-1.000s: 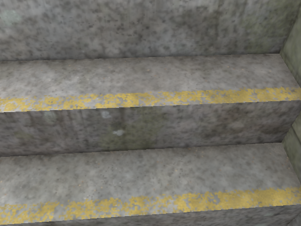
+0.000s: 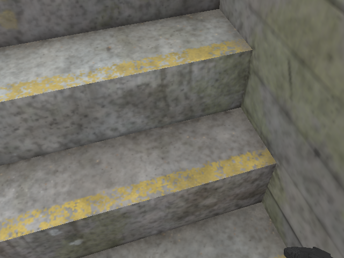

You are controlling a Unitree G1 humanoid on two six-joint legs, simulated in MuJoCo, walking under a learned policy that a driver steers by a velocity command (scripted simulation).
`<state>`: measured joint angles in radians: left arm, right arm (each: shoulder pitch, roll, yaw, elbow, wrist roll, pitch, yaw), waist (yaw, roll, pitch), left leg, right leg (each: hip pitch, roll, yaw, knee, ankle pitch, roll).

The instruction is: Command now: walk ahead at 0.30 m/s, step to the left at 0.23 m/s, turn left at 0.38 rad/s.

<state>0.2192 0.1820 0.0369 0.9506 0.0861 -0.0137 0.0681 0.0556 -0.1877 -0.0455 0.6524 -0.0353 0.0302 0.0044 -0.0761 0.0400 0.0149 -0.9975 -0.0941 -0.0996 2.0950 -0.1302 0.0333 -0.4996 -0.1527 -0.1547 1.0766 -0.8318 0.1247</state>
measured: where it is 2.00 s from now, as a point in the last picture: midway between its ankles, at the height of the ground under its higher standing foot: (11, 120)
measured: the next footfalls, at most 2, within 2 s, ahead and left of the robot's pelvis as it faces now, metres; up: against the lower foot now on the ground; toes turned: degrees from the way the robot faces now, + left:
left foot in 0.10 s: +0.11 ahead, +0.11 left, +0.00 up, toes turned -1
right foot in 0.64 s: +0.33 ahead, -0.07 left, +0.22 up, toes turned +23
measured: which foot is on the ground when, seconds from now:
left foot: up 0.00-0.08, down 0.10-0.70, up 0.72-1.00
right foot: down 0.00-0.10, up 0.12-0.62, down 0.64-1.00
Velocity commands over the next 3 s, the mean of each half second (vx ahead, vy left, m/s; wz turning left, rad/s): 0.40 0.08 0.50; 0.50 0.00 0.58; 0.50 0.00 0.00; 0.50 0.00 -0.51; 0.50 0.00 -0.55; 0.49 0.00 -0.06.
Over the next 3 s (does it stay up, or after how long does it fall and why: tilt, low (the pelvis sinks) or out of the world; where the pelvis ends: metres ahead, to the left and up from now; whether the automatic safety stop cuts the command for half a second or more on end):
stays up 1.10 0.32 1.03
